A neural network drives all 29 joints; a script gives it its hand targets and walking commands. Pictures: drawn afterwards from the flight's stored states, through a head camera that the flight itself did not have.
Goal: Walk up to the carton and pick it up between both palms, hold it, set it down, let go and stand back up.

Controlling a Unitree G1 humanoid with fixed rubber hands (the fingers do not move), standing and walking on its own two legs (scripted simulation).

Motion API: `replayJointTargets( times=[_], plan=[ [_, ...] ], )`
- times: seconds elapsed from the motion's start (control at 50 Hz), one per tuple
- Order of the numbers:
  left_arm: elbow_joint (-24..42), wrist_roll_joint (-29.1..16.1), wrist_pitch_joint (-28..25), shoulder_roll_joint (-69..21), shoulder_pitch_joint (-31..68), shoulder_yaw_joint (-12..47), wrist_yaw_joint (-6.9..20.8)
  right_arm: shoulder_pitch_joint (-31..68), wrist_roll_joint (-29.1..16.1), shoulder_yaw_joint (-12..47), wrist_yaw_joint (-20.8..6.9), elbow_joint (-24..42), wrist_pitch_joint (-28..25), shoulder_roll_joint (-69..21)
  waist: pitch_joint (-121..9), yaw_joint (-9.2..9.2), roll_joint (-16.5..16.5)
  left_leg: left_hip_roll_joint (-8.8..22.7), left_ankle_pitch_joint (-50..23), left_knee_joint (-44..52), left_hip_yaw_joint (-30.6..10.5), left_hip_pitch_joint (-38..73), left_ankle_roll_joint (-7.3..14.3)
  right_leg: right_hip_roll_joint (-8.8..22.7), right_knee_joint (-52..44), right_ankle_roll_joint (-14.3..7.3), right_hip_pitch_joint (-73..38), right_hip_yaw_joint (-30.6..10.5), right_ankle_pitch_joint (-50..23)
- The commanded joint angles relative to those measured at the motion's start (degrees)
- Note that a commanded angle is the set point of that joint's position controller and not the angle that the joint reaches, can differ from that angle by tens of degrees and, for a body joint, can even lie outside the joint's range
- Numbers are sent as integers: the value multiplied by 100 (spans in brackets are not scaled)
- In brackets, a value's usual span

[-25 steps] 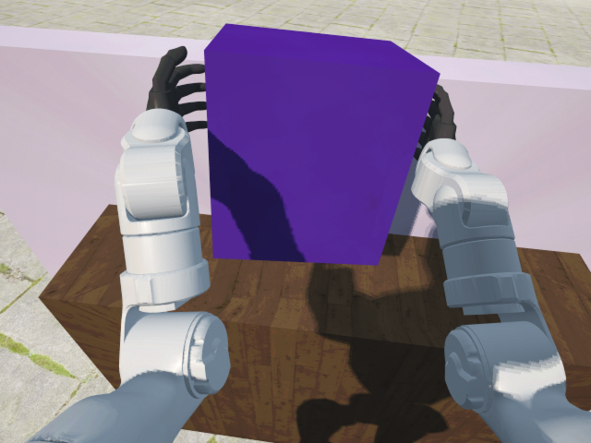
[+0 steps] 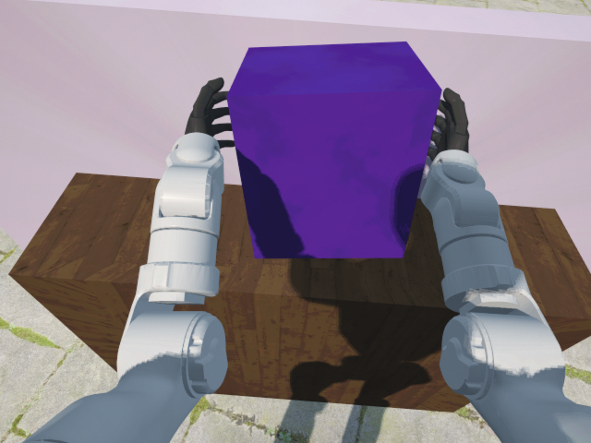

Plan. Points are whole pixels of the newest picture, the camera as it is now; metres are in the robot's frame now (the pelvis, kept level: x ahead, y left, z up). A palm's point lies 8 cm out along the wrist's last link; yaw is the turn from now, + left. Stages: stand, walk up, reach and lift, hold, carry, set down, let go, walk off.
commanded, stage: set down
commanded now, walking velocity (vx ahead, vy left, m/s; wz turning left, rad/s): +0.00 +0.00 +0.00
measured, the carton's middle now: (327, 154) +0.49 -0.09 +0.13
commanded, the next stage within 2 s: none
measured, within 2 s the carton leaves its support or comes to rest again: neither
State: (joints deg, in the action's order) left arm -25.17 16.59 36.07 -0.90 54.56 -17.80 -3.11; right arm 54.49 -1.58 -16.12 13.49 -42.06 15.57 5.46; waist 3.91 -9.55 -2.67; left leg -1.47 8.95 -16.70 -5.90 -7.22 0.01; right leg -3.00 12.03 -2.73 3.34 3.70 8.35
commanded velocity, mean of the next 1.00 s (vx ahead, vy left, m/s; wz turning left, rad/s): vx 0.00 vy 0.00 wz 0.00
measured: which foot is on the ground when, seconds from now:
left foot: down 0.00-1.00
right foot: down 0.00-1.00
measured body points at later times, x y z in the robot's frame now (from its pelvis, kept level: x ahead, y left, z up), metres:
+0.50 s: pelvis +0.00 -0.02 +0.00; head +0.03 -0.01 +0.45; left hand +0.46 +0.12 +0.16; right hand +0.43 -0.20 +0.15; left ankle +0.00 +0.12 -0.75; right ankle -0.02 -0.08 -0.75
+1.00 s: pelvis +0.00 +0.02 +0.00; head +0.02 +0.04 +0.45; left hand +0.47 +0.09 +0.16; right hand +0.42 -0.23 +0.16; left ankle +0.00 +0.12 -0.75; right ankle -0.02 -0.08 -0.75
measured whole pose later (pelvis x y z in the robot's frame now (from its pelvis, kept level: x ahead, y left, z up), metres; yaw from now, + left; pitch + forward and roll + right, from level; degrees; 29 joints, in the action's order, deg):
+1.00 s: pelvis +0.00 +0.02 +0.00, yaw -2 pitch +5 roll -1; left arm -47.5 14.6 23.7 0.4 58.9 -20.2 -5.0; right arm 56.7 12.7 -26.9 2.0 -53.3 14.7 6.7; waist -2.5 -7.2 -0.3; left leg -2.3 8.0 -16.1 -3.4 -12.6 1.5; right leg -2.0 10.4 -1.1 8.8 1.4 6.2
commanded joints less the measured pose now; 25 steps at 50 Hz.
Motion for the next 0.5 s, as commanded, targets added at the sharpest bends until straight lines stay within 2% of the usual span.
replayJointTargets(
  times=[0.0,0.12,0.2,0.26,0.34,0.48],
  plan=[
    [668,-641,-713,-1986,4789,1451,695,5441,-92,1280,-1069,1341,-398,-2146,-4558,352,195,-37,-1598,76,264,1228,141,69,484,762,-1386,450,-3289],
    [-83,-503,-828,-1542,4710,699,682,5488,156,1171,-1319,993,-339,-2335,-4398,675,-272,-63,-1176,517,351,485,417,184,638,983,-2063,301,-3791],
    [-285,-504,-1028,-1394,4536,514,731,5219,292,1169,-1377,972,-403,-2426,-4516,732,-342,-98,-1411,624,385,220,500,238,732,1050,-2459,186,-4507],
    [-314,-565,-1179,-1384,4353,595,796,4961,383,1197,-1354,1073,-504,-2448,-4670,683,-279,-123,-1644,631,382,102,515,281,781,1045,-2652,117,-5009],
    [-238,-747,-1340,-1556,4223,931,864,4802,467,1262,-1283,1344,-683,-2498,-4944,519,-87,-109,-1858,547,332,63,462,332,779,996,-2660,48,-5374],
    [-29,-1158,-1634,-2004,4306,1679,986,4556,703,1225,-1121,1446,-850,-2672,-5364,90,272,-61,-1976,328,231,53,281,374,694,855,-2416,16,-5271]
  ],
)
